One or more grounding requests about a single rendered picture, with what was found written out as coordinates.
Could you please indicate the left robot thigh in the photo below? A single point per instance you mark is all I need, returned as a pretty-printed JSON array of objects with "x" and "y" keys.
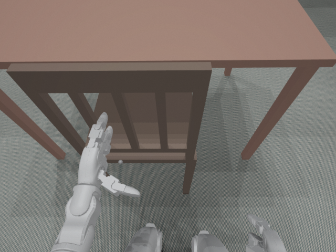
[{"x": 146, "y": 239}]

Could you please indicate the left robot forearm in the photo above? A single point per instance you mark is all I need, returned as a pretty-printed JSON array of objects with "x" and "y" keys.
[{"x": 82, "y": 211}]

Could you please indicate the chair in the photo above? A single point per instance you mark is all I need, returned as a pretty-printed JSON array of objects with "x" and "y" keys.
[{"x": 150, "y": 106}]

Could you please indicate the table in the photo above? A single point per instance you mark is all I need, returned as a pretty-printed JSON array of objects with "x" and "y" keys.
[{"x": 227, "y": 33}]

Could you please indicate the robot thigh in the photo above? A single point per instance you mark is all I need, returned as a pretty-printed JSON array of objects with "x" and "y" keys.
[
  {"x": 207, "y": 243},
  {"x": 146, "y": 239}
]

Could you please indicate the right robot thigh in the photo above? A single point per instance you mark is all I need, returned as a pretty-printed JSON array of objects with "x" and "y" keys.
[{"x": 207, "y": 243}]

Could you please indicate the right robot hand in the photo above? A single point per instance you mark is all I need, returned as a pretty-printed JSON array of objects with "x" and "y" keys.
[{"x": 270, "y": 241}]

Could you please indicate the left robot hand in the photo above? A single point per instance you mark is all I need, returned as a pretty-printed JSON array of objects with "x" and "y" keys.
[{"x": 93, "y": 158}]

